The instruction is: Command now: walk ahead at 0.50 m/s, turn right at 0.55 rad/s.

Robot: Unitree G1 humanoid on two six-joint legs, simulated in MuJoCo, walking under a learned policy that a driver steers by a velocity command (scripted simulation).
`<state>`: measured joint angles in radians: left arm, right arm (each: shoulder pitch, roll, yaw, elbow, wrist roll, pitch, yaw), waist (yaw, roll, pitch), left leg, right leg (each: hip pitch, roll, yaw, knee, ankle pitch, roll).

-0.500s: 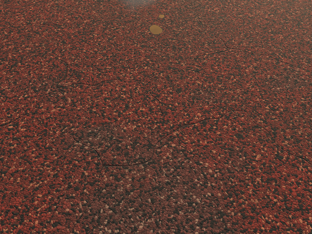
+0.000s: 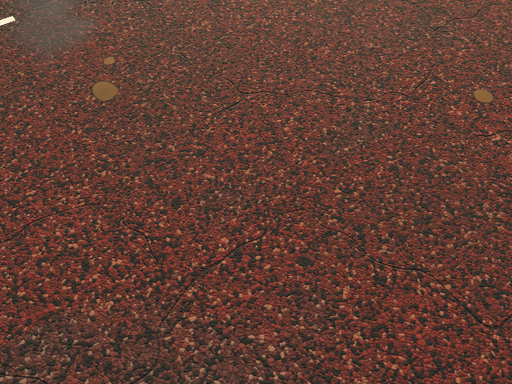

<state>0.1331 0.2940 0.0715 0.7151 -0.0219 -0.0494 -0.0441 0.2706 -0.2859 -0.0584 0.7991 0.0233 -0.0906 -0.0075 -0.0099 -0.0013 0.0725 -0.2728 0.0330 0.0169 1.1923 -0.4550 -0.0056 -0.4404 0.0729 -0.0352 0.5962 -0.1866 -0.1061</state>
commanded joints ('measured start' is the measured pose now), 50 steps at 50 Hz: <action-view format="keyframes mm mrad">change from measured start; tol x32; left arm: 1 117 114 34 -39 3 -18 12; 50 116 88 4 -61 26 -31 17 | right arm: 1 -81 -136 -27 -126 -17 -58 -1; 50 2 -136 -13 -50 -12 -11 17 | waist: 1 43 15 -155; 18 -7 -128 -124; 21 -47 336 -401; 50 33 -83 -107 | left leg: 1 -447 73 -107 8 80 13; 18 -18 -25 -57 -745 421 27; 21 616 380 -844 -885 0 305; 26 158 198 -387 -979 214 208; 43 243 172 -89 -763 802 136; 46 -428 -64 -90 20 -121 17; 50 -437 99 -84 -46 130 23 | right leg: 1 470 -288 467 -310 147 -211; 17 313 -221 424 -185 120 -75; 22 -347 -36 240 717 -339 82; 43 172 -67 -1 -141 113 20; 46 842 -473 759 -259 -73 -228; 50 388 -320 378 -369 32 -133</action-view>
